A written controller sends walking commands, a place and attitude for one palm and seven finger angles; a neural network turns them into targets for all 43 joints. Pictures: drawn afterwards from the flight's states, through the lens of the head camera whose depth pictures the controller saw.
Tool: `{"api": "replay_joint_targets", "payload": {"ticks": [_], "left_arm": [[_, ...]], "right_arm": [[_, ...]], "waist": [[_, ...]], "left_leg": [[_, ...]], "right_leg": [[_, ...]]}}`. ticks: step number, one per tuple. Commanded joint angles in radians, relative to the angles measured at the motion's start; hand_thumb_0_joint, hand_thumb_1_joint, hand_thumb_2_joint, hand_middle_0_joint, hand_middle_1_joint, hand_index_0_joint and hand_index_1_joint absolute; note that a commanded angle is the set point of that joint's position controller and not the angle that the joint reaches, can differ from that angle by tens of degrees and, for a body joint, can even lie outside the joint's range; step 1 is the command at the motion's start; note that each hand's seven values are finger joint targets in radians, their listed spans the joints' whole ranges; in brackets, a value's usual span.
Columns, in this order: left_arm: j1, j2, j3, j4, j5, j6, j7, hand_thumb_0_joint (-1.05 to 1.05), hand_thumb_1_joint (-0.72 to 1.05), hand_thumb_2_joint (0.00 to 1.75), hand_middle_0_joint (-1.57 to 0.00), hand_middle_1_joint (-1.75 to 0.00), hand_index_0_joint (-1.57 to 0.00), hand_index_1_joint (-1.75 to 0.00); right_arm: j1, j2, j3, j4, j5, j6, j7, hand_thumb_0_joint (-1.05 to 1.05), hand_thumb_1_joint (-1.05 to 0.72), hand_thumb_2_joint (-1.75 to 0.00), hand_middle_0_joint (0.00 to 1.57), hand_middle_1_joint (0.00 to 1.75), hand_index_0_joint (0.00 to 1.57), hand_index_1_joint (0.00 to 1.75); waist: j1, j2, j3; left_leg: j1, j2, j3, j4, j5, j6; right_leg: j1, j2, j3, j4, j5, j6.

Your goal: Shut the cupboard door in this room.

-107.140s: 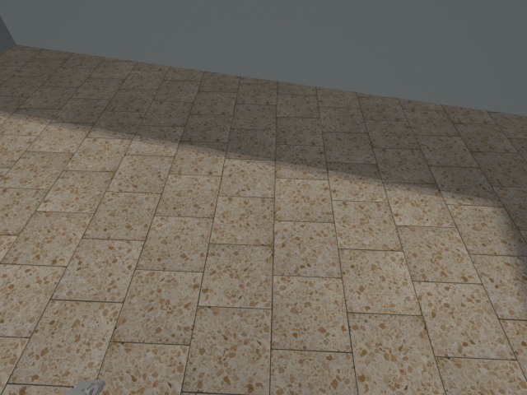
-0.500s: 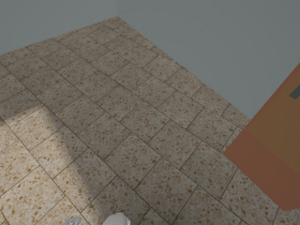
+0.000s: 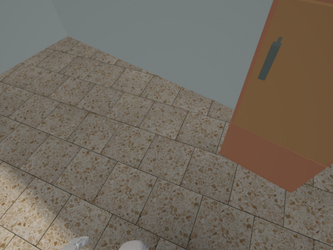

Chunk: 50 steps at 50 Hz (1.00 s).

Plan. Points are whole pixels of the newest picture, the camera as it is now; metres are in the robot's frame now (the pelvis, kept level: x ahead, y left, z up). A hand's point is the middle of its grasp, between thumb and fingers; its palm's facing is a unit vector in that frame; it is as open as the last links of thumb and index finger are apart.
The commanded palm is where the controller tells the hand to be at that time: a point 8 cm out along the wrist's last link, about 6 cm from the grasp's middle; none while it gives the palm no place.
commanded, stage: turn to face it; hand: left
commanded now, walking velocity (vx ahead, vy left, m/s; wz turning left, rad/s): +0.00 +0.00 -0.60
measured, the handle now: (270, 58) +0.68 -0.31 +0.05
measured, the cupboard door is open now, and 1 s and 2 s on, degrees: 1 1 1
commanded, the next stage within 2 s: take the last steps up to it in 0.86 s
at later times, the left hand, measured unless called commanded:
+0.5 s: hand (104, 230) +0.18 +0.20 -0.15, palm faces -0.27 -0.93 -0.23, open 7.3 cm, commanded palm none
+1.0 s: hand (122, 223) +0.21 +0.16 -0.17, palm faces -0.43 -0.88 -0.19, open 7.3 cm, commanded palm none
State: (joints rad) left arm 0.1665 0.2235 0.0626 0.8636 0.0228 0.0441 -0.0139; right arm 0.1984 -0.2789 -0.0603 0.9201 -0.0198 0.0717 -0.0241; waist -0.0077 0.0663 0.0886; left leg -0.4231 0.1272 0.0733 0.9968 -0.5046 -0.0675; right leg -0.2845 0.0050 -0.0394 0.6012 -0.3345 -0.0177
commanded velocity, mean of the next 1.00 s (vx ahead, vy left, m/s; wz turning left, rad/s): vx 0.02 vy -0.01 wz -0.41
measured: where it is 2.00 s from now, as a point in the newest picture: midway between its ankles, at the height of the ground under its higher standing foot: (212, 246)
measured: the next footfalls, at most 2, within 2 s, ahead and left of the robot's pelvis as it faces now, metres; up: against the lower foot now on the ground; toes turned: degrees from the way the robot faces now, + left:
left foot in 0.24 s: +0.09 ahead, +0.14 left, +0.00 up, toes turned -5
right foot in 0.58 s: +0.00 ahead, -0.12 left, +0.00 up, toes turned -24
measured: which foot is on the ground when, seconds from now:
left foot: up 0.00-0.22, down 0.24-0.58, up 0.60-0.88, down 0.90-1.00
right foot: down 0.00-0.24, up 0.26-0.56, down 0.58-0.92, up 0.94-1.00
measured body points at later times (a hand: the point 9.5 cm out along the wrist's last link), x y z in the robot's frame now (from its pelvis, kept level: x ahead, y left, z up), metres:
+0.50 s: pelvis +0.02 +0.02 +0.01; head +0.07 +0.02 +0.46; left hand +0.20 +0.25 -0.13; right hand +0.00 -0.24 -0.12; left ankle +0.05 +0.14 -0.73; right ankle -0.04 -0.10 -0.68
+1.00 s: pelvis +0.06 +0.01 +0.00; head +0.10 +0.02 +0.45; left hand +0.23 +0.20 -0.16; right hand +0.00 -0.24 -0.12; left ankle +0.11 +0.10 -0.73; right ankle -0.05 -0.09 -0.69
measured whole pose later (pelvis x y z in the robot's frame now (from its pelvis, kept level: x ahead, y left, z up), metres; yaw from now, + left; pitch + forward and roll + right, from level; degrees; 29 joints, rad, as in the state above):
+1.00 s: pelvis +0.06 +0.01 +0.00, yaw -28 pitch +1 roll -1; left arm 0.20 0.23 0.06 0.95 0.02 0.07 0.00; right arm 0.21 -0.19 -0.01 0.93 -0.03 0.01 -0.03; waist -0.01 -0.04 0.05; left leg -0.31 0.06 0.10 0.60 -0.31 0.03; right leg -0.35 0.02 0.04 0.89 -0.51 0.01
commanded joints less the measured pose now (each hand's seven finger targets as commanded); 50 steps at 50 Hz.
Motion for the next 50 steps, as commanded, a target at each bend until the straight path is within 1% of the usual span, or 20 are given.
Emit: {"api": "replay_joint_targets", "payload": {"ticks": [1, 8, 10, 11, 12, 13, 17, 23, 27, 28, 29, 30, 31, 35, 40, 43, 44, 45, 46, 50], "left_arm": [[0.007, 0.198, 0.049, -0.068, 0.000, -0.022, 0.025, 0.00, 0.90, 0.90, -0.20, -0.30, -0.20, -0.30], [-0.007, 0.226, 0.059, -0.063, 0.007, -0.014, 0.016, 0.00, 0.90, 0.90, -0.20, -0.30, -0.20, -0.30], [-0.045, 0.212, 0.056, -0.069, -0.005, -0.006, 0.015, 0.00, 0.90, 0.90, -0.20, -0.30, -0.20, -0.30], [-0.019, 0.157, 0.046, -0.083, -0.014, 0.000, 0.011, 0.00, 0.90, 0.90, -0.20, -0.30, -0.20, -0.30], [0.014, 0.106, 0.034, -0.098, -0.019, 0.002, 0.001, 0.00, 0.90, 0.90, -0.20, -0.30, -0.20, -0.30], [-0.012, 0.137, 0.032, -0.109, -0.006, -0.002, -0.003, 0.00, 0.90, 0.90, -0.20, -0.30, -0.20, -0.30], [-0.017, 0.114, 0.044, -0.072, -0.006, 0.012, -0.024, 0.00, 0.90, 0.90, -0.20, -0.30, -0.20, -0.30], [-0.066, 0.080, 0.026, -0.086, -0.005, 0.010, -0.028, 0.00, 0.90, 0.90, -0.20, -0.30, -0.20, -0.30], [0.052, 0.115, 0.034, -0.048, -0.003, -0.006, -0.020, 0.00, 0.90, 0.90, -0.20, -0.30, -0.20, -0.30], [0.095, 0.194, 0.045, -0.031, 0.006, -0.017, -0.009, 0.00, 0.90, 0.90, -0.20, -0.30, -0.20, -0.30], [0.145, 0.285, 0.063, -0.013, 0.008, -0.026, 0.004, 0.00, 0.90, 0.90, -0.20, -0.30, -0.20, -0.30], [0.184, 0.299, 0.058, -0.006, -0.004, -0.024, 0.013, 0.00, 0.90, 0.90, -0.20, -0.30, -0.20, -0.30], [0.132, 0.267, 0.063, -0.002, 0.002, -0.029, 0.026, 0.00, 0.90, 0.90, -0.20, -0.30, -0.20, -0.30], [0.010, 0.182, 0.033, -0.030, 0.000, -0.030, 0.031, 0.00, 0.90, 0.90, -0.20, -0.30, -0.20, -0.30], [0.015, 0.197, 0.041, -0.014, 0.007, -0.025, 0.028, 0.00, 0.90, 0.90, -0.20, -0.30, -0.20, -0.30], [0.003, 0.177, 0.038, 0.005, -0.002, -0.018, 0.028, 0.00, 0.90, 0.90, -0.20, -0.30, -0.20, -0.30], [0.010, 0.144, 0.032, -0.002, -0.009, -0.015, 0.027, 0.00, 0.90, 0.90, -0.20, -0.30, -0.20, -0.30], [0.060, 0.090, 0.022, -0.006, -0.015, -0.009, 0.022, 0.00, 0.90, 0.90, -0.20, -0.30, -0.20, -0.30], [0.064, 0.077, 0.017, -0.018, -0.015, -0.008, 0.020, 0.00, 0.90, 0.90, -0.20, -0.30, -0.20, -0.30], [0.020, 0.074, 0.025, 0.012, -0.004, -0.002, 0.002, 0.00, 0.90, 0.90, -0.20, -0.30, -0.20, -0.30]], "right_arm": [[-0.043, -0.070, -0.010, -0.113, 0.005, -0.042, 0.001, 0.00, -0.90, -0.90, 0.20, 0.30, 0.20, 0.30], [-0.006, -0.048, -0.006, -0.121, 0.014, -0.052, 0.003, 0.00, -0.90, -0.90, 0.20, 0.30, 0.20, 0.30], [0.088, -0.063, -0.005, -0.092, 0.013, -0.065, -0.004, 0.00, -0.90, -0.90, 0.20, 0.30, 0.20, 0.30], [0.104, -0.128, -0.013, -0.090, 0.004, -0.078, -0.009, 0.00, -0.90, -0.90, 0.20, 0.30, 0.20, 0.30], [0.121, -0.227, -0.030, -0.100, -0.009, -0.080, -0.011, 0.00, -0.90, -0.90, 0.20, 0.30, 0.20, 0.30], [0.127, -0.233, -0.026, -0.109, -0.010, -0.077, -0.014, 0.00, -0.90, -0.90, 0.20, 0.30, 0.20, 0.30], [0.011, -0.145, -0.007, -0.126, -0.016, -0.081, -0.020, 0.00, -0.90, -0.90, 0.20, 0.30, 0.20, 0.30], [0.077, -0.158, -0.025, -0.077, -0.014, -0.070, -0.009, 0.00, -0.90, -0.90, 0.20, 0.30, 0.20, 0.30], [0.036, -0.171, -0.036, -0.074, -0.002, -0.061, 0.000, 0.00, -0.90, -0.90, 0.20, 0.30, 0.20, 0.30], [0.048, -0.121, -0.029, -0.083, 0.008, -0.059, 0.008, 0.00, -0.90, -0.90, 0.20, 0.30, 0.20, 0.30], [-0.017, -0.048, -0.006, -0.130, 0.009, -0.058, 0.010, 0.00, -0.90, -0.90, 0.20, 0.30, 0.20, 0.30], [-0.064, -0.064, -0.002, -0.142, 0.007, -0.043, 0.000, 0.00, -0.90, -0.90, 0.20, 0.30, 0.20, 0.30], [-0.049, -0.051, -0.002, -0.128, 0.009, -0.044, -0.008, 0.00, -0.90, -0.90, 0.20, 0.30, 0.20, 0.30], [0.007, -0.048, 0.001, -0.062, 0.005, -0.039, 0.003, 0.00, -0.90, -0.90, 0.20, 0.30, 0.20, 0.30], [0.009, -0.022, 0.006, -0.058, 0.009, -0.045, 0.006, 0.00, -0.90, -0.90, 0.20, 0.30, 0.20, 0.30], [0.078, -0.023, 0.008, -0.033, 0.009, -0.058, -0.002, 0.00, -0.90, -0.90, 0.20, 0.30, 0.20, 0.30], [0.120, -0.061, 0.006, -0.021, 0.005, -0.071, -0.006, 0.00, -0.90, -0.90, 0.20, 0.30, 0.20, 0.30], [0.135, -0.141, -0.006, -0.019, -0.008, -0.079, -0.010, 0.00, -0.90, -0.90, 0.20, 0.30, 0.20, 0.30], [0.140, -0.184, -0.015, -0.032, -0.012, -0.074, -0.016, 0.00, -0.90, -0.90, 0.20, 0.30, 0.20, 0.30], [0.083, -0.116, 0.005, -0.034, -0.022, -0.080, -0.027, 0.00, -0.90, -0.90, 0.20, 0.30, 0.20, 0.30]], "waist": [[0.011, -0.231, -0.131], [0.008, -0.230, -0.130], [-0.041, -0.205, -0.157], [-0.035, -0.033, -0.179], [-0.031, 0.252, -0.185], [-0.045, 0.193, -0.164], [0.012, 0.124, -0.111], [-0.033, 0.162, -0.125], [0.029, 0.089, -0.162], [0.046, -0.094, -0.190], [0.084, -0.349, -0.156], [0.107, -0.264, -0.142], [0.065, -0.347, -0.151], [-0.001, -0.237, -0.148], [0.009, -0.222, -0.111], [-0.024, -0.212, -0.112], [-0.035, -0.105, -0.142], [-0.020, 0.117, -0.167], [-0.026, 0.196, -0.150], [-0.009, 0.095, -0.113]], "left_leg": [[-0.147, -0.017, -0.065, 0.106, 0.082, -0.024], [0.042, -0.088, -0.027, -0.294, 0.122, -0.012], [0.216, -0.088, -0.024, -0.528, 0.292, -0.005], [0.327, 0.043, -0.161, -0.663, 0.320, 0.037], [0.387, 0.284, -0.391, -0.711, 0.437, 0.148], [0.325, 0.370, -0.450, -0.709, 0.475, 0.226], [0.282, 0.217, -0.133, -0.652, 0.674, 0.191], [0.311, 0.217, -0.024, -0.594, 0.707, 0.186], [0.200, 0.180, 0.043, -0.440, 0.548, 0.102], [0.035, 0.105, 0.091, -0.296, 0.343, 0.044], [-0.185, -0.044, 0.116, -0.072, -0.126, -0.007], [-0.187, -0.040, -0.024, 0.069, -0.131, 0.000], [-0.260, -0.040, -0.065, 0.141, -0.099, -0.001], [-0.123, -0.033, -0.052, 0.086, 0.083, -0.016], [-0.004, -0.078, -0.015, -0.200, 0.104, -0.004], [0.182, -0.093, -0.012, -0.475, 0.292, 0.009], [0.287, -0.032, -0.068, -0.590, 0.399, 0.031], [0.358, 0.153, -0.270, -0.615, 0.574, 0.116], [0.323, 0.296, -0.387, -0.672, 0.630, 0.223], [0.286, 0.226, -0.260, -0.681, 0.596, 0.231]], "right_leg": [[0.155, -0.247, 0.273, -0.226, 0.537, -0.172], [0.071, -0.208, 0.350, -0.193, 0.430, -0.153], [-0.008, -0.159, 0.334, -0.118, 0.366, -0.088], [-0.118, -0.057, 0.264, -0.009, 0.212, -0.030], [-0.261, 0.062, 0.106, 0.222, -0.178, 0.029], [-0.269, 0.030, 0.096, 0.430, -0.294, 0.036], [-0.268, -0.027, 0.060, 0.570, -0.152, 0.071], [-0.118, -0.010, -0.041, 0.219, -0.126, 0.053], [0.145, -0.007, -0.047, -0.149, 0.147, 0.018], [0.319, -0.158, 0.128, -0.244, 0.290, -0.030], [0.353, -0.383, 0.412, -0.269, 0.594, -0.149], [0.261, -0.410, 0.411, -0.260, 0.658, -0.210], [0.303, -0.357, 0.409, -0.240, 0.693, -0.217], [0.180, -0.245, 0.205, -0.218, 0.633, -0.167], [0.119, -0.232, 0.248, -0.226, 0.495, -0.171], [0.036, -0.188, 0.254, -0.155, 0.413, -0.109], [-0.021, -0.136, 0.216, -0.080, 0.337, -0.064], [-0.119, -0.014, 0.120, 0.056, 0.076, -0.003], [-0.163, 0.029, 0.050, 0.239, -0.242, 0.023], [-0.221, -0.019, 0.082, 0.483, -0.185, 0.036]]}}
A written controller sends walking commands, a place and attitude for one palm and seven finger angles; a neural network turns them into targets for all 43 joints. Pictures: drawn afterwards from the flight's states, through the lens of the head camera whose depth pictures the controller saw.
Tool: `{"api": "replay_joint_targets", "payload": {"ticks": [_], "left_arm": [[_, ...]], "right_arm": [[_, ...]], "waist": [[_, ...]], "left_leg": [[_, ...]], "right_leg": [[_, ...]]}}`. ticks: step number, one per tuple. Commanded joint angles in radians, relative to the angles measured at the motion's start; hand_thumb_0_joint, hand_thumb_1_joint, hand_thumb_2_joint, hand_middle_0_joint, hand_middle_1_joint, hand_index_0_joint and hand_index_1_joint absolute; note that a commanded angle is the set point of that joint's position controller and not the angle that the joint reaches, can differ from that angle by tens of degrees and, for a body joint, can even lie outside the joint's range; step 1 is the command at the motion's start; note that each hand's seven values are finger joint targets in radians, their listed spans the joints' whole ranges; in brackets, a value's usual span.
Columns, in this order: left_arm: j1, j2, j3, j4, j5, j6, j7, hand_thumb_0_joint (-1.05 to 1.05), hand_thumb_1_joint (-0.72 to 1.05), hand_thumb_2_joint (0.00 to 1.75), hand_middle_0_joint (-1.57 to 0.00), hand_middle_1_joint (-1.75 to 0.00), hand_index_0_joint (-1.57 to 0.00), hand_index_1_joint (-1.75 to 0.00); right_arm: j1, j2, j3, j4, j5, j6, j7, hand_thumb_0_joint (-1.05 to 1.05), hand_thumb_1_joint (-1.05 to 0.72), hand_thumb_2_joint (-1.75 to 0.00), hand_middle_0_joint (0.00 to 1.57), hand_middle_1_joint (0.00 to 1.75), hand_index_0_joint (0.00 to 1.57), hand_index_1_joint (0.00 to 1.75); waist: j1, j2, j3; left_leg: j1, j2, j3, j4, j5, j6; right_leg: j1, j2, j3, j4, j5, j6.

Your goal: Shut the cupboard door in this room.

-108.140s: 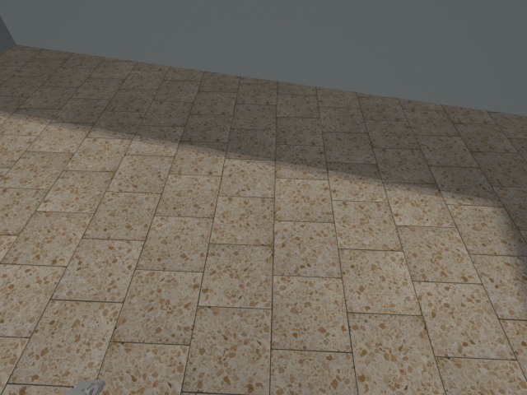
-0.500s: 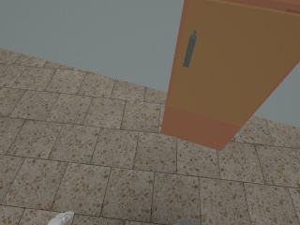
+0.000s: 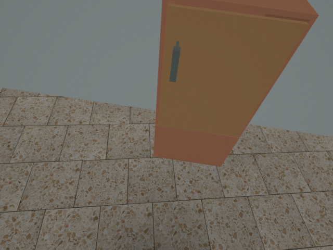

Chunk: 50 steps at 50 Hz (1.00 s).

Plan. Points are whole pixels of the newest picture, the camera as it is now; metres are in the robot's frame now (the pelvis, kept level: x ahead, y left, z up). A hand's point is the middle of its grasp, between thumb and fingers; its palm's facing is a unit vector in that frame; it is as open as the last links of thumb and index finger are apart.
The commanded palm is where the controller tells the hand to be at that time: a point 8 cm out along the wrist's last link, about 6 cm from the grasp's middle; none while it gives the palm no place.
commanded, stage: take the last steps up to it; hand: left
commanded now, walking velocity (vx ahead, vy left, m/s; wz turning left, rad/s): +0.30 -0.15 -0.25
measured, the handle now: (175, 61) +0.70 +0.01 +0.05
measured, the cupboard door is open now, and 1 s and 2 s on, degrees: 1 1 1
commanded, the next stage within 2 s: come to a stop and stand still in 0.70 s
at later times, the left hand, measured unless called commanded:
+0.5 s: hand out of the picture +0.14 +0.12 -0.16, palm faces -0.08 -0.98 -0.19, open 7.3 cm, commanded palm none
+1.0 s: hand (151, 182) +0.33 +0.06 -0.16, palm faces -0.12 -0.97 -0.23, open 7.3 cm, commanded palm none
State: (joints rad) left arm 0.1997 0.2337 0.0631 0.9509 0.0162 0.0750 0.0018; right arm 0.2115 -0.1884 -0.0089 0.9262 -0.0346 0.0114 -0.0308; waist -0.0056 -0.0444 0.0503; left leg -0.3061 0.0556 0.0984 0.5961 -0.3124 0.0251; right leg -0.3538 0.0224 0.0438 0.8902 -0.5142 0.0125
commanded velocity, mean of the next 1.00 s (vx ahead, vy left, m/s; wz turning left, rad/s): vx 0.12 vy -0.05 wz -0.07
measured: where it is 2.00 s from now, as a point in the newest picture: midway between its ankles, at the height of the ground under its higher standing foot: (177, 249)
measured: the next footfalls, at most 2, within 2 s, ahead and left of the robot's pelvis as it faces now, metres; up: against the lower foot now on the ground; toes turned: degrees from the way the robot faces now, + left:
right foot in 0.30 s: +0.06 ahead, -0.17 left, +0.00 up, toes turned -9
left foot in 0.62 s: +0.26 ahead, +0.04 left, +0.00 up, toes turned +2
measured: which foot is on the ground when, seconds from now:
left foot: down 0.00-0.30, up 0.32-0.60, down 0.62-0.94, up 0.96-1.00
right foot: up 0.00-0.28, down 0.30-0.62, up 0.64-0.90, down 0.92-1.00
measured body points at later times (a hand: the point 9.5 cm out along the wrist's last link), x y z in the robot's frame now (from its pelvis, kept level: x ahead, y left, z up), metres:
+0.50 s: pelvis +0.09 -0.06 +0.01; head +0.11 -0.05 +0.46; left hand +0.15 +0.18 -0.15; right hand +0.07 -0.32 -0.14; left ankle +0.12 +0.05 -0.68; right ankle +0.02 -0.16 -0.73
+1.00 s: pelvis +0.25 -0.12 +0.00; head +0.27 -0.14 +0.45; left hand +0.34 +0.11 -0.14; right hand +0.21 -0.34 -0.17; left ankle +0.22 +0.03 -0.72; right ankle +0.26 -0.24 -0.73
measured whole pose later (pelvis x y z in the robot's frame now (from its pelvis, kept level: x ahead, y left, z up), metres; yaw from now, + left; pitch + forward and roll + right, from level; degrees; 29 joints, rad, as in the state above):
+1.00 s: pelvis +0.25 -0.12 +0.00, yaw -6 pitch +0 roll +1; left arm 0.17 0.16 0.03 1.04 0.02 -0.01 0.01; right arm 0.28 -0.17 -0.04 1.08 -0.01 0.04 -0.02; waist -0.03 0.03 0.06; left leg -0.21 0.08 0.09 0.62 -0.45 -0.04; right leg -0.31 -0.04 -0.05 0.58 -0.26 -0.01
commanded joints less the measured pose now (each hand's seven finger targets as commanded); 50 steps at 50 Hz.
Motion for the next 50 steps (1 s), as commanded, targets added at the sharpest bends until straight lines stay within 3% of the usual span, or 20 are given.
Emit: {"api": "replay_joint_targets", "payload": {"ticks": [1, 9, 13, 14, 15, 16, 17, 21, 28, 29, 30, 31, 32, 35, 37, 42, 44, 46, 47, 50], "left_arm": [[-0.013, 0.055, 0.022, -0.072, 0.004, -0.031, -0.021, 0.00, 0.90, 0.90, -0.20, -0.30, -0.20, -0.30], [-0.101, 0.034, 0.014, -0.081, 0.014, -0.045, -0.061, 0.00, 0.90, 0.90, -0.20, -0.30, -0.20, -0.30], [0.035, 0.061, 0.027, -0.021, 0.015, -0.056, -0.059, 0.00, 0.90, 0.90, -0.20, -0.30, -0.20, -0.30], [0.119, 0.109, 0.040, 0.005, 0.016, -0.068, -0.051, 0.00, 0.90, 0.90, -0.20, -0.30, -0.20, -0.30], [0.206, 0.203, 0.057, 0.039, 0.020, -0.078, -0.034, 0.00, 0.90, 0.90, -0.20, -0.30, -0.20, -0.30], [0.252, 0.232, 0.059, 0.047, 0.006, -0.075, -0.025, 0.00, 0.90, 0.90, -0.20, -0.30, -0.20, -0.30], [0.216, 0.202, 0.053, 0.053, 0.008, -0.085, -0.012, 0.00, 0.90, 0.90, -0.20, -0.30, -0.20, -0.30], [0.074, 0.093, 0.016, 0.030, 0.010, -0.110, -0.002, 0.00, 0.90, 0.90, -0.20, -0.30, -0.20, -0.30], [0.056, 0.101, 0.014, 0.084, 0.002, -0.115, -0.003, 0.00, 0.90, 0.90, -0.20, -0.30, -0.20, -0.30], [0.066, 0.075, 0.012, 0.082, -0.003, -0.111, -0.003, 0.00, 0.90, 0.90, -0.20, -0.30, -0.20, -0.30], [0.121, 0.023, 0.004, 0.070, -0.008, -0.105, -0.008, 0.00, 0.90, 0.90, -0.20, -0.30, -0.20, -0.30], [0.124, 0.018, -0.006, 0.043, -0.008, -0.107, -0.012, 0.00, 0.90, 0.90, -0.20, -0.30, -0.20, -0.30], [0.081, 0.034, -0.002, 0.038, 0.006, -0.098, -0.010, 0.00, 0.90, 0.90, -0.20, -0.30, -0.20, -0.30], [0.041, 0.020, 0.005, 0.043, 0.011, -0.089, -0.023, 0.00, 0.90, 0.90, -0.20, -0.30, -0.20, -0.30], [0.081, -0.018, 0.000, 0.055, 0.008, -0.079, -0.025, 0.00, 0.90, 0.90, -0.20, -0.30, -0.20, -0.30], [0.081, -0.047, -0.014, 0.062, 0.006, -0.077, -0.013, 0.00, 0.90, 0.90, -0.20, -0.30, -0.20, -0.30], [0.144, -0.012, -0.008, 0.082, 0.005, -0.082, -0.003, 0.00, 0.90, 0.90, -0.20, -0.30, -0.20, -0.30], [0.134, 0.112, 0.001, 0.083, 0.011, -0.097, 0.013, 0.00, 0.90, 0.90, -0.20, -0.30, -0.20, -0.30], [0.106, 0.145, -0.002, 0.071, 0.009, -0.093, 0.013, 0.00, 0.90, 0.90, -0.20, -0.30, -0.20, -0.30], [0.058, 0.117, 0.008, 0.074, 0.008, -0.092, 0.036, 0.00, 0.90, 0.90, -0.20, -0.30, -0.20, -0.30]], "right_arm": [[0.071, -0.206, -0.048, -0.037, -0.008, -0.022, -0.019, 0.00, -0.90, -0.90, 0.20, 0.30, 0.20, 0.30], [0.144, -0.238, -0.079, 0.034, -0.010, -0.031, -0.005, 0.00, -0.90, -0.90, 0.20, 0.30, 0.20, 0.30], [0.104, -0.220, -0.078, 0.053, -0.002, -0.030, 0.004, 0.00, -0.90, -0.90, 0.20, 0.30, 0.20, 0.30], [0.081, -0.188, -0.069, 0.043, 0.004, -0.035, 0.009, 0.00, -0.90, -0.90, 0.20, 0.30, 0.20, 0.30], [0.036, -0.111, -0.048, 0.006, 0.016, -0.039, 0.015, 0.00, -0.90, -0.90, 0.20, 0.30, 0.20, 0.30], [-0.057, -0.127, -0.045, -0.036, 0.011, -0.036, 0.018, 0.00, -0.90, -0.90, 0.20, 0.30, 0.20, 0.30], [-0.059, -0.130, -0.053, -0.026, 0.012, -0.035, 0.013, 0.00, -0.90, -0.90, 0.20, 0.30, 0.20, 0.30], [0.023, -0.099, -0.050, 0.020, 0.003, -0.031, 0.033, 0.00, -0.90, -0.90, 0.20, 0.30, 0.20, 0.30], [0.143, -0.084, -0.043, 0.053, 0.004, -0.050, 0.033, 0.00, -0.90, -0.90, 0.20, 0.30, 0.20, 0.30], [0.233, -0.124, -0.051, 0.085, -0.002, -0.059, 0.027, 0.00, -0.90, -0.90, 0.20, 0.30, 0.20, 0.30], [0.334, -0.218, -0.070, 0.105, -0.018, -0.069, 0.014, 0.00, -0.90, -0.90, 0.20, 0.30, 0.20, 0.30], [0.392, -0.285, -0.078, 0.107, -0.016, -0.059, 0.000, 0.00, -0.90, -0.90, 0.20, 0.30, 0.20, 0.30], [0.341, -0.278, -0.076, 0.105, -0.009, -0.050, -0.010, 0.00, -0.90, -0.90, 0.20, 0.30, 0.20, 0.30], [0.169, -0.157, -0.048, 0.051, -0.004, -0.061, -0.011, 0.00, -0.90, -0.90, 0.20, 0.30, 0.20, 0.30], [0.133, -0.147, -0.046, 0.054, -0.003, -0.065, -0.009, 0.00, -0.90, -0.90, 0.20, 0.30, 0.20, 0.30], [0.085, -0.133, -0.049, 0.071, 0.006, -0.041, -0.004, 0.00, -0.90, -0.90, 0.20, 0.30, 0.20, 0.30], [0.055, -0.108, -0.044, 0.079, 0.015, -0.029, -0.004, 0.00, -0.90, -0.90, 0.20, 0.30, 0.20, 0.30], [0.109, -0.039, -0.036, 0.081, 0.032, -0.017, 0.009, 0.00, -0.90, -0.90, 0.20, 0.30, 0.20, 0.30], [0.139, -0.030, -0.038, 0.089, 0.035, -0.001, 0.011, 0.00, -0.90, -0.90, 0.20, 0.30, 0.20, 0.30], [0.121, -0.061, -0.047, 0.103, 0.035, 0.019, -0.003, 0.00, -0.90, -0.90, 0.20, 0.30, 0.20, 0.30]], "waist": [[-0.014, 0.198, -0.082], [-0.059, 0.202, -0.031], [0.016, 0.142, -0.027], [0.064, 0.032, -0.045], [0.105, -0.220, -0.041], [0.143, -0.171, -0.012], [0.106, -0.204, 0.016], [-0.004, -0.076, 0.040], [-0.073, -0.026, -0.003], [-0.102, 0.067, -0.047], [-0.118, 0.292, -0.121], [-0.126, 0.363, -0.150], [-0.111, 0.308, -0.112], [-0.037, 0.177, 0.029], [-0.007, 0.169, -0.021], [0.010, 0.196, -0.023], [0.051, 0.112, -0.036], [0.025, -0.116, -0.061], [0.003, -0.099, -0.065], [0.016, -0.225, -0.102]], "left_leg": [[0.192, 0.286, -0.248, -0.295, 0.316, 0.126], [0.172, 0.300, -0.179, -0.366, -0.060, 0.100], [-0.010, 0.229, -0.087, -0.236, -0.127, 0.044], [-0.135, 0.160, -0.007, -0.094, -0.161, 0.005], [-0.339, 0.015, 0.113, 0.154, -0.267, -0.050], [-0.405, 0.004, 0.015, 0.358, -0.340, -0.042], [-0.461, 0.026, -0.048, 0.461, -0.270, -0.038], [-0.306, 0.064, -0.040, 0.408, -0.089, -0.051], [0.058, 0.002, 0.037, -0.035, 0.133, -0.040], [0.207, 0.020, -0.016, -0.103, 0.176, -0.033], [0.370, 0.234, -0.322, -0.197, 0.196, 0.052], [0.420, 0.414, -0.582, -0.315, 0.191, 0.156], [0.333, 0.421, -0.570, -0.345, 0.117, 0.164], [0.100, 0.331, -0.347, -0.384, 0.129, 0.136], [0.110, 0.273, -0.198, -0.366, 0.217, 0.117], [0.041, 0.213, -0.075, -0.286, 0.281, 0.099], [0.017, 0.142, -0.018, -0.170, 0.276, 0.030], [-0.046, 0.003, 0.035, -0.044, -0.085, -0.053], [0.038, -0.015, 0.014, 0.024, -0.181, -0.055], [-0.057, -0.009, -0.053, 0.196, -0.247, -0.060]], "right_leg": [[-0.157, -0.037, -0.022, 0.166, 0.016, 0.007], [-0.066, -0.044, -0.107, -0.182, 0.091, -0.014], [0.246, -0.007, -0.141, -0.448, 0.242, -0.035], [0.397, -0.087, -0.037, -0.554, 0.151, -0.070], [0.504, -0.300, 0.289, -0.673, 0.010, -0.177], [0.437, -0.390, 0.397, -0.744, -0.020, -0.253], [0.416, -0.374, 0.422, -0.744, 0.027, -0.283], [0.246, -0.272, 0.105, -0.695, 0.315, -0.245], [0.165, -0.193, -0.004, -0.535, 0.417, -0.175], [0.107, -0.144, -0.033, -0.366, 0.429, -0.148], [-0.061, -0.036, -0.104, -0.100, 0.213, -0.089], [-0.189, 0.034, -0.102, 0.155, -0.096, -0.070], [-0.242, -0.012, -0.017, 0.287, -0.063, -0.073], [-0.218, -0.099, -0.009, 0.273, 0.106, -0.040], [-0.137, -0.098, -0.046, 0.114, 0.136, -0.028], [0.073, -0.053, -0.132, -0.232, 0.259, -0.004], [0.203, -0.054, -0.116, -0.433, 0.455, 0.002], [0.244, -0.287, 0.149, -0.530, 0.751, -0.088], [0.159, -0.353, 0.158, -0.556, 0.764, -0.137], [0.296, -0.356, 0.158, -0.465, 1.264, -0.205]]}}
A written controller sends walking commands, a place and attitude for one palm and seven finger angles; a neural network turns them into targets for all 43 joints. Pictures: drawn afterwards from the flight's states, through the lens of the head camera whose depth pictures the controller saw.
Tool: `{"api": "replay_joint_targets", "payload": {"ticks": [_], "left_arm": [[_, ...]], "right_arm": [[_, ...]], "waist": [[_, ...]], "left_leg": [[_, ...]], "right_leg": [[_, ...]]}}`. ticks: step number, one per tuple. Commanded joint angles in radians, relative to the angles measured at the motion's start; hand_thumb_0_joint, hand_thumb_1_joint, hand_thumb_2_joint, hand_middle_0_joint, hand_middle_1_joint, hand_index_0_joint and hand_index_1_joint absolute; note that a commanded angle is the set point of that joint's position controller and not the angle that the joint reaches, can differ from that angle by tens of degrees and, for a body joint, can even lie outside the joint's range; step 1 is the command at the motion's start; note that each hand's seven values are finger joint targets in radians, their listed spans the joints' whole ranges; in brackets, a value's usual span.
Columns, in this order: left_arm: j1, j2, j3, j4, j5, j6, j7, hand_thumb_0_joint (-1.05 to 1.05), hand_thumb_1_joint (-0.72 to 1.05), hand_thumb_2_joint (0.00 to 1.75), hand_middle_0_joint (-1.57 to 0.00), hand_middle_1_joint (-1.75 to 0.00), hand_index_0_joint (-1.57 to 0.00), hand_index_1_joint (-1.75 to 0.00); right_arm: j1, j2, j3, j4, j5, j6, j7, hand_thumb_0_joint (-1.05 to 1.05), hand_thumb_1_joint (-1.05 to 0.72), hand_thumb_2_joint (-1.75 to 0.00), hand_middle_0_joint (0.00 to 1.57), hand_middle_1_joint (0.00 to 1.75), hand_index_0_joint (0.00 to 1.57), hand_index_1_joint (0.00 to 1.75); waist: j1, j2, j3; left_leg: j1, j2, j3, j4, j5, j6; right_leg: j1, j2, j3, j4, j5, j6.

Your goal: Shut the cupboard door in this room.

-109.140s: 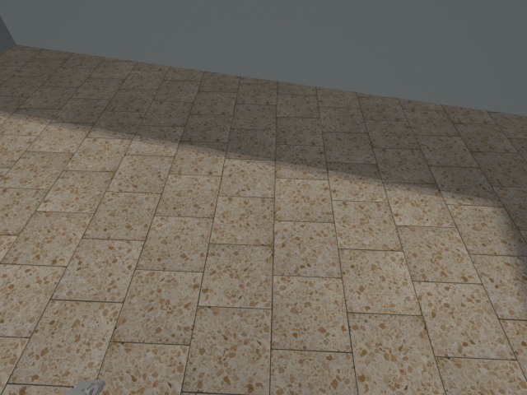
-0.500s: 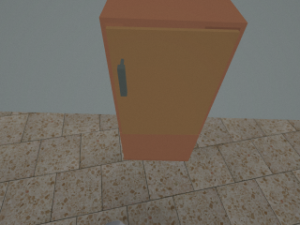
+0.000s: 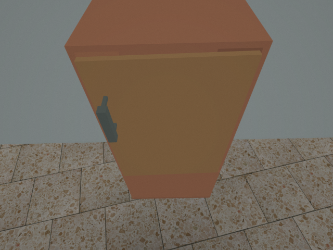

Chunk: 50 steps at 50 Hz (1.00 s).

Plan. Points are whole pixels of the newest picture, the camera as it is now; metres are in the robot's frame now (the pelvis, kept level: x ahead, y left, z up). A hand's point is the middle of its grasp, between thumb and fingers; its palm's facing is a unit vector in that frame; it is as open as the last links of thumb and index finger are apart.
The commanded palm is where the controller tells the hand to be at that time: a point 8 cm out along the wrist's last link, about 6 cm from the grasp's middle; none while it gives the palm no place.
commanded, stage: come to a stop and stand still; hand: left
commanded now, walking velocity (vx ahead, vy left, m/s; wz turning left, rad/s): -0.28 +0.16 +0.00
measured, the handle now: (109, 119) +0.44 +0.18 +0.05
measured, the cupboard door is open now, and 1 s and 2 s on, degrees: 1 1 1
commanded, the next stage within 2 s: look again from close up in 1.66 s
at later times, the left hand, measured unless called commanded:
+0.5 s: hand out of the picture +0.02 +0.23 -0.17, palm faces +0.07 -0.97 -0.24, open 7.3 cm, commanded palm none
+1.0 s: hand out of the picture -0.02 +0.21 -0.17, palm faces +0.02 -0.98 -0.21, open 7.3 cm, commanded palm none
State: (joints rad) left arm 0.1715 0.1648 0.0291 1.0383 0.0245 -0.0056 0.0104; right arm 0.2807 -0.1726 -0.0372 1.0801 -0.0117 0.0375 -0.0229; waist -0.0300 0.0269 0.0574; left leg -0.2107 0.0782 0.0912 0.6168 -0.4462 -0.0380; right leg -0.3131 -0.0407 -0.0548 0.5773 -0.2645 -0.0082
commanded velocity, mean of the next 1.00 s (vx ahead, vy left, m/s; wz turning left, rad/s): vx -0.03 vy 0.01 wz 0.00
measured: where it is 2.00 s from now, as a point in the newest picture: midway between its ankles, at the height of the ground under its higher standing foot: outside the picture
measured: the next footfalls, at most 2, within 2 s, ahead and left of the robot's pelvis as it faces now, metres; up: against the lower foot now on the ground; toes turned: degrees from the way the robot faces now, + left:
left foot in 0.28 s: +0.04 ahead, +0.13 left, +0.00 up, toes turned +3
right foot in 0.54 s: -0.01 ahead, -0.10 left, +0.00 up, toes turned +1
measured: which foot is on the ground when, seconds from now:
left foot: up 0.00-0.26, down 0.28-1.00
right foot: down 0.00-0.28, up 0.30-0.52, down 0.54-1.00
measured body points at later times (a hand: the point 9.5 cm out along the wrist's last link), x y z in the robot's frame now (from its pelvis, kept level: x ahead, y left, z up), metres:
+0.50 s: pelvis -0.01 +0.02 +0.01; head +0.02 +0.04 +0.46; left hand +0.02 +0.28 -0.15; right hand +0.08 -0.21 -0.14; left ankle +0.00 +0.12 -0.73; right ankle -0.04 -0.10 -0.71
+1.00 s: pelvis -0.07 +0.03 +0.00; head -0.08 +0.04 +0.45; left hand -0.02 +0.26 -0.15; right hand -0.04 -0.23 -0.14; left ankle +0.00 +0.12 -0.73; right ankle -0.05 -0.10 -0.73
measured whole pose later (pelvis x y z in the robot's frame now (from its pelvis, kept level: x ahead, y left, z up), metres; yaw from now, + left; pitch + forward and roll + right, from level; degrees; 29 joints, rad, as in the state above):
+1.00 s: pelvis -0.07 +0.03 +0.00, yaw +1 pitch -3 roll -1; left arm 0.30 0.20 -0.01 0.93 0.02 0.02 0.03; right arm 0.31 -0.20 -0.03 0.98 -0.03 0.02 0.00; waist -0.02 -0.01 0.01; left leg -0.31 0.00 0.04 0.55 -0.19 0.03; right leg -0.22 0.00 0.00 0.54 -0.27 0.01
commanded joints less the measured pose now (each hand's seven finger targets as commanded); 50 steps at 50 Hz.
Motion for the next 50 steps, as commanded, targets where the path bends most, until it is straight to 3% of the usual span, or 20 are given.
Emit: {"api": "replay_joint_targets", "payload": {"ticks": [1, 4, 7, 11, 12, 13, 14, 15, 18, 23, 25, 27, 28, 29, 30, 32, 34, 37, 41, 50], "left_arm": [[0.099, 0.190, 0.047, -0.014, 0.002, -0.007, 0.034, 0.00, 0.90, 0.90, -0.20, -0.30, -0.20, -0.30], [0.089, 0.204, 0.065, -0.036, 0.006, 0.010, 0.044, 0.00, 0.90, 0.90, -0.20, -0.30, -0.20, -0.30], [0.031, 0.199, 0.064, -0.071, 0.008, 0.018, 0.041, 0.00, 0.90, 0.90, -0.20, -0.30, -0.20, -0.30], [-0.007, 0.188, 0.062, -0.088, 0.004, 0.024, 0.037, 0.00, 0.90, 0.90, -0.20, -0.30, -0.20, -0.30], [-0.003, 0.172, 0.057, -0.092, -0.003, 0.028, 0.035, 0.00, 0.90, 0.90, -0.20, -0.30, -0.20, -0.30], [0.034, 0.118, 0.047, -0.101, -0.005, 0.038, 0.032, 0.00, 0.90, 0.90, -0.20, -0.30, -0.20, -0.30], [0.042, 0.089, 0.037, -0.111, -0.012, 0.046, 0.031, 0.00, 0.90, 0.90, -0.20, -0.30, -0.20, -0.30], [0.017, 0.109, 0.039, -0.117, -0.007, 0.052, 0.029, 0.00, 0.90, 0.90, -0.20, -0.30, -0.20, -0.30], [0.049, 0.122, 0.046, -0.084, -0.002, 0.062, 0.019, 0.00, 0.90, 0.90, -0.20, -0.30, -0.20, -0.30], [0.072, 0.100, 0.017, -0.065, -0.008, 0.040, 0.014, 0.00, 0.90, 0.90, -0.20, -0.30, -0.20, -0.30], [0.135, 0.107, 0.012, -0.035, -0.009, 0.024, 0.018, 0.00, 0.90, 0.90, -0.20, -0.30, -0.20, -0.30], [0.109, 0.152, 0.007, -0.026, -0.005, 0.007, 0.022, 0.00, 0.90, 0.90, -0.20, -0.30, -0.20, -0.30], [0.164, 0.250, -0.012, -0.099, 0.023, -0.021, 0.035, 0.00, 0.90, 0.90, -0.20, -0.30, -0.20, -0.30], [0.154, 0.231, 0.019, -0.105, 0.009, -0.021, 0.046, 0.00, 0.90, 0.90, -0.20, -0.30, -0.20, -0.30], [0.153, 0.204, 0.011, -0.118, -0.003, -0.027, 0.048, 0.00, 0.90, 0.90, -0.20, -0.30, -0.20, -0.30], [0.177, 0.160, 0.004, -0.133, -0.006, -0.019, 0.048, 0.00, 0.90, 0.90, -0.20, -0.30, -0.20, -0.30], [0.176, 0.162, -0.004, -0.142, -0.005, -0.017, 0.045, 0.00, 0.90, 0.90, -0.20, -0.30, -0.20, -0.30], [0.136, 0.184, -0.002, -0.168, -0.005, -0.007, 0.041, 0.00, 0.90, 0.90, -0.20, -0.30, -0.20, -0.30], [0.129, 0.188, -0.002, -0.177, -0.004, -0.002, 0.037, 0.00, 0.90, 0.90, -0.20, -0.30, -0.20, -0.30], [0.183, 0.165, 0.000, -0.154, -0.001, 0.002, 0.028, 0.00, 0.90, 0.90, -0.20, -0.30, -0.20, -0.30]], "right_arm": [[0.028, -0.082, -0.020, -0.058, 0.015, -0.007, -0.013, 0.00, -0.90, -0.90, 0.20, 0.30, 0.20, 0.30], [-0.041, -0.074, -0.022, -0.087, 0.013, 0.002, -0.011, 0.00, -0.90, -0.90, 0.20, 0.30, 0.20, 0.30], [-0.047, -0.066, -0.023, -0.107, 0.009, 0.012, -0.002, 0.00, -0.90, -0.90, 0.20, 0.30, 0.20, 0.30], [0.025, -0.072, -0.020, -0.102, 0.005, 0.001, 0.002, 0.00, -0.90, -0.90, 0.20, 0.30, 0.20, 0.30], [0.042, -0.092, -0.021, -0.097, 0.001, -0.006, 0.005, 0.00, -0.90, -0.90, 0.20, 0.30, 0.20, 0.30], [0.028, -0.157, -0.030, -0.114, -0.008, -0.019, 0.006, 0.00, -0.90, -0.90, 0.20, 0.30, 0.20, 0.30], [-0.024, -0.216, -0.033, -0.144, -0.018, -0.017, 0.001, 0.00, -0.90, -0.90, 0.20, 0.30, 0.20, 0.30], [-0.060, -0.209, -0.027, -0.160, -0.023, -0.017, -0.008, 0.00, -0.90, -0.90, 0.20, 0.30, 0.20, 0.30], [-0.130, -0.167, -0.007, -0.167, -0.019, -0.026, -0.026, 0.00, -0.90, -0.90, 0.20, 0.30, 0.20, 0.30], [-0.088, -0.169, -0.013, -0.129, -0.006, -0.032, -0.019, 0.00, -0.90, -0.90, 0.20, 0.30, 0.20, 0.30], [-0.082, -0.159, -0.013, -0.115, 0.008, -0.035, -0.016, 0.00, -0.90, -0.90, 0.20, 0.30, 0.20, 0.30], [-0.070, -0.108, -0.007, -0.110, 0.019, -0.034, -0.005, 0.00, -0.90, -0.90, 0.20, 0.30, 0.20, 0.30], [-0.090, -0.168, -0.005, -0.198, -0.001, -0.064, 0.000, 0.00, -0.90, -0.90, 0.20, 0.30, 0.20, 0.30], [-0.054, -0.184, -0.029, -0.199, -0.009, -0.076, -0.003, 0.00, -0.90, -0.90, 0.20, 0.30, 0.20, 0.30], [-0.047, -0.178, -0.027, -0.206, -0.011, -0.074, -0.007, 0.00, -0.90, -0.90, 0.20, 0.30, 0.20, 0.30], [-0.043, -0.124, -0.019, -0.222, -0.008, -0.060, -0.008, 0.00, -0.90, -0.90, 0.20, 0.30, 0.20, 0.30], [-0.050, -0.107, -0.014, -0.221, -0.008, -0.046, -0.001, 0.00, -0.90, -0.90, 0.20, 0.30, 0.20, 0.30], [-0.045, -0.114, -0.018, -0.208, -0.007, -0.029, 0.007, 0.00, -0.90, -0.90, 0.20, 0.30, 0.20, 0.30], [-0.019, -0.133, -0.015, -0.189, -0.011, -0.032, 0.015, 0.00, -0.90, -0.90, 0.20, 0.30, 0.20, 0.30], [-0.005, -0.159, -0.013, -0.167, -0.011, -0.043, 0.013, 0.00, -0.90, -0.90, 0.20, 0.30, 0.20, 0.30]], "waist": [[0.058, -0.265, -0.132], [0.077, -0.173, -0.142], [0.055, -0.191, -0.135], [0.010, -0.186, -0.146], [0.002, -0.147, -0.139], [0.020, 0.084, -0.147], [0.029, 0.242, -0.095], [0.022, 0.148, -0.047], [0.060, 0.181, -0.028], [0.041, 0.098, -0.097], [0.056, 0.050, -0.129], [0.013, -0.066, -0.075], [0.024, 0.008, -0.016], [0.011, -0.038, -0.197], [0.023, -0.081, -0.280], [0.024, -0.190, -0.205], [0.020, -0.198, -0.078], [0.005, -0.115, 0.043], [0.008, -0.053, 0.090], [0.039, 0.008, 0.024]], "left_leg": [[-0.196, -0.050, -0.060, 0.238, -0.128, 0.001], [-0.240, -0.069, -0.086, 0.318, -0.125, -0.006], [-0.188, -0.073, -0.085, 0.277, -0.050, -0.009], [-0.017, -0.062, -0.063, -0.085, 0.190, 0.000], [0.076, -0.036, -0.069, -0.204, 0.318, 0.008], [0.112, 0.131, -0.255, -0.275, 0.479, 0.061], [-0.010, 0.268, -0.361, -0.322, 0.631, 0.168], [-0.098, 0.266, -0.362, -0.339, 0.584, 0.223], [-0.053, 0.186, -0.251, -0.299, 0.663, 0.213], [0.090, 0.155, -0.222, -0.269, 0.660, 0.200], [0.074, 0.107, -0.198, -0.208, 0.583, 0.144], [0.048, 0.007, -0.125, -0.204, 0.294, 0.056], [0.047, -0.050, -0.140, -0.140, 0.539, 0.044], [0.079, 0.001, -0.121, -0.073, 0.646, 0.059], [0.112, 0.008, -0.133, -0.036, 0.690, 0.077], [0.022, -0.016, -0.118, -0.042, 0.475, 0.075], [-0.031, -0.041, -0.096, -0.068, 0.284, 0.069], [-0.027, -0.040, -0.106, -0.083, 0.196, 0.062], [-0.063, -0.023, -0.142, -0.136, 0.109, 0.070], [-0.170, 0.018, -0.217, -0.281, -0.047, 0.088]], "right_leg": [[0.319, -0.308, 0.250, -0.128, 1.117, -0.202], [0.333, -0.319, 0.230, -0.134, 1.053, -0.222], [0.237, -0.287, 0.175, -0.169, 0.859, -0.203], [0.153, -0.227, 0.151, -0.118, 0.554, -0.134], [0.081, -0.186, 0.128, -0.078, 0.396, -0.088], [-0.015, -0.073, 0.058, 0.022, 0.064, -0.023], [-0.018, 0.007, 0.019, 0.134, -0.242, 0.019], [-0.004, 0.032, 0.067, 0.264, -0.295, 0.014], [-0.059, 0.032, 0.120, 0.393, -0.226, 0.014], [0.047, 0.028, 0.059, 0.051, -0.137, 0.020], [0.168, 0.014, 0.095, -0.188, 0.085, 0.012], [0.110, -0.117, 0.234, -0.261, 0.185, -0.039], [0.152, -0.088, 0.175, -0.124, 0.635, -0.014], [0.189, -0.091, 0.168, -0.032, 0.580, -0.016], [0.217, -0.084, 0.168, -0.027, 0.604, -0.031], [0.190, -0.101, 0.186, -0.063, 0.574, -0.043], [0.120, -0.111, 0.207, -0.101, 0.468, -0.050], [-0.054, -0.101, 0.233, -0.201, 0.010, -0.061], [-0.115, -0.061, 0.211, -0.228, -0.240, -0.056], [0.027, -0.016, 0.146, -0.179, -0.177, -0.027]]}}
